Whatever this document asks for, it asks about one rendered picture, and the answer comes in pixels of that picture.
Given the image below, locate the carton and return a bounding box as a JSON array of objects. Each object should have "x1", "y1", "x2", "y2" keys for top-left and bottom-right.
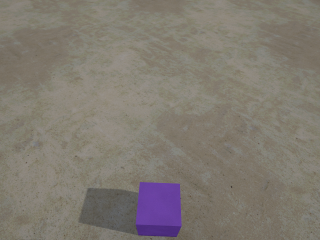
[{"x1": 135, "y1": 182, "x2": 182, "y2": 237}]

